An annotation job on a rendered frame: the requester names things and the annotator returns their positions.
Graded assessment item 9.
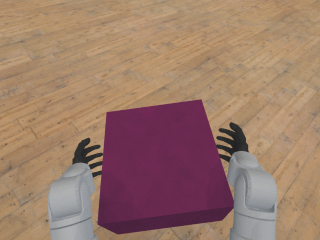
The robot left forearm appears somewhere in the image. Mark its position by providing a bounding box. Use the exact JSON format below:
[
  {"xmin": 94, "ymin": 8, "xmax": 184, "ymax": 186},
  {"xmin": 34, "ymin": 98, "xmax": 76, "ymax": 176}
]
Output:
[{"xmin": 47, "ymin": 162, "xmax": 98, "ymax": 240}]

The right robot hand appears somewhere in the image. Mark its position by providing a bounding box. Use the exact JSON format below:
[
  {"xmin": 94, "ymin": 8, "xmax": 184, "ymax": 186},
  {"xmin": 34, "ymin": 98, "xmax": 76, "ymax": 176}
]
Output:
[{"xmin": 216, "ymin": 122, "xmax": 249, "ymax": 162}]

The robot right forearm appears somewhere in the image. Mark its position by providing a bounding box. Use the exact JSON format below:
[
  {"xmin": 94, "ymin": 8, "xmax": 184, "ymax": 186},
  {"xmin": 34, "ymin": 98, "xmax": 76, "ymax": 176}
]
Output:
[{"xmin": 226, "ymin": 151, "xmax": 277, "ymax": 240}]

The left robot hand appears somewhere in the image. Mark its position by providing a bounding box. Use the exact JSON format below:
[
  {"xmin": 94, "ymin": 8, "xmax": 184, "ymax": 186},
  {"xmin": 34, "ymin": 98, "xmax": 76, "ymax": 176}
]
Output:
[{"xmin": 72, "ymin": 138, "xmax": 103, "ymax": 178}]

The carton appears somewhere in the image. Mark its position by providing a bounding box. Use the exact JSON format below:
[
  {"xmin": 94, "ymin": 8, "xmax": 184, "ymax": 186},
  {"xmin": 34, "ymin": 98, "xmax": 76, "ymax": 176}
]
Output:
[{"xmin": 97, "ymin": 99, "xmax": 234, "ymax": 235}]

